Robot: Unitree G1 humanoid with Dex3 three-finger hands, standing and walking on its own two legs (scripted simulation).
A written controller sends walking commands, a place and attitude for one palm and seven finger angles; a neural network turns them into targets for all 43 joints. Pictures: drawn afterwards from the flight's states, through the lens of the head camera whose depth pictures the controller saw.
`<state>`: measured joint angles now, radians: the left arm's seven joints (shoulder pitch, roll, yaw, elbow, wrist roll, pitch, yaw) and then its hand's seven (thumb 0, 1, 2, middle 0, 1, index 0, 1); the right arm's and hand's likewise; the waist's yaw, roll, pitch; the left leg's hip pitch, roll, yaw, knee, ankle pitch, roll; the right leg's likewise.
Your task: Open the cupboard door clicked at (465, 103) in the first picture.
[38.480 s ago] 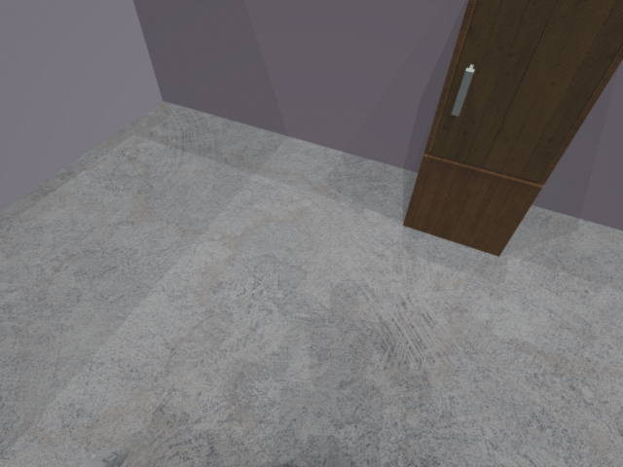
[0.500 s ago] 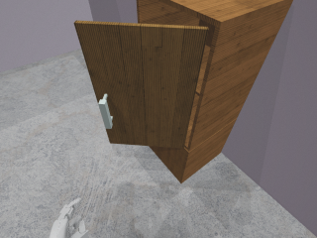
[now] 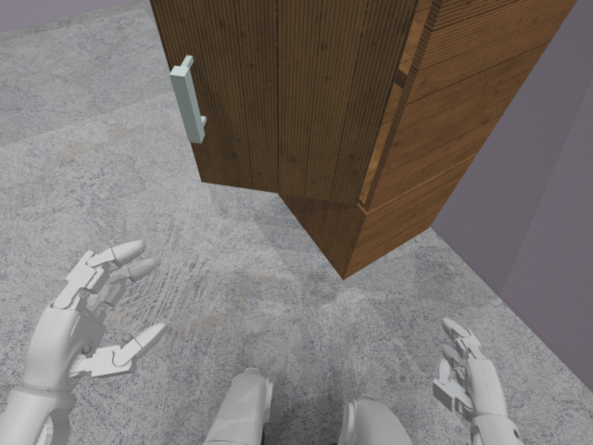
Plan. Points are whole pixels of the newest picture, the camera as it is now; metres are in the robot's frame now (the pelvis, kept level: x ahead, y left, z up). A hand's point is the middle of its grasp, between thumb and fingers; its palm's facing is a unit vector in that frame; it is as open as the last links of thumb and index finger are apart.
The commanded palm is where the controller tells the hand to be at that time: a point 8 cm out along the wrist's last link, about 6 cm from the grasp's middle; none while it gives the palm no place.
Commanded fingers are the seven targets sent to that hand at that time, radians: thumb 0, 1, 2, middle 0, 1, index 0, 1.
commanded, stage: raise the hand with hooked fingers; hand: left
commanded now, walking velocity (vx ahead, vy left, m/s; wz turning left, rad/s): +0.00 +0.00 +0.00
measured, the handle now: (192, 100) +0.63 +0.27 +0.04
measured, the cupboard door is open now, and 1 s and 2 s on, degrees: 49 49 49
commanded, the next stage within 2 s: move the hooked fingers beside the handle in 1.46 s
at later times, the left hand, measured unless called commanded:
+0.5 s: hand (118, 297) +0.26 +0.26 +0.04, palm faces -0.09 -1.00 -0.04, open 12.9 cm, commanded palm +0.25 +0.32 +0.06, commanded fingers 0.00 -0.45 0.32 -0.30 -1.17 -0.30 -1.17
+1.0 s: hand (90, 258) +0.30 +0.30 +0.05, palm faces -0.05 -1.00 -0.06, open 14.0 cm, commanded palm +0.28 +0.35 +0.06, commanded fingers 0.00 -0.50 0.30 -0.30 -1.20 -0.30 -1.20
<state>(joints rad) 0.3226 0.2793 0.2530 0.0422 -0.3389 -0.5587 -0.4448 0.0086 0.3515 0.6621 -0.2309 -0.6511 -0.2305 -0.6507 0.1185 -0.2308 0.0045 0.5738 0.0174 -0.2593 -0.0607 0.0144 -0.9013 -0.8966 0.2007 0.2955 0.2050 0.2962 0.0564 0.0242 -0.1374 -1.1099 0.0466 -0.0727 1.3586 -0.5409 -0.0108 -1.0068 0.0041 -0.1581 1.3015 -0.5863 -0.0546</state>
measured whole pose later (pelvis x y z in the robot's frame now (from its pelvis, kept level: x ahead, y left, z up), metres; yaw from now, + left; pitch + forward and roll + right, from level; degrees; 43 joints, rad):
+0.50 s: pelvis +0.01 +0.03 +0.01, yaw -2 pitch +19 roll -4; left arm 0.22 0.33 0.33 0.18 -0.36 -0.43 -0.48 -0.01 -0.23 0.41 -0.28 -1.03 -0.28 -1.03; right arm 0.23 -0.27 -0.02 0.56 0.03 -0.24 -0.07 0.02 -0.90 -0.90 0.20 0.30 0.20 0.30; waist -0.01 0.01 -0.14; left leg -1.10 0.04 0.00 1.30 -0.53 0.04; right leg -1.02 0.00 -0.09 1.24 -0.55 -0.01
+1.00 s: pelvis +0.01 +0.04 +0.01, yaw -2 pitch +20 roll -5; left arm 0.02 0.43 0.43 0.36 -0.37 -0.37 -0.55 -0.02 -0.50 0.30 -0.30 -1.20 -0.30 -1.20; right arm 0.24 -0.27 0.03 0.53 0.03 -0.19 -0.05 0.01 -0.90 -0.90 0.21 0.30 0.21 0.30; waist -0.01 0.02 -0.15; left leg -1.11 0.03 -0.01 1.29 -0.53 0.05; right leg -1.02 -0.01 -0.10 1.22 -0.54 0.01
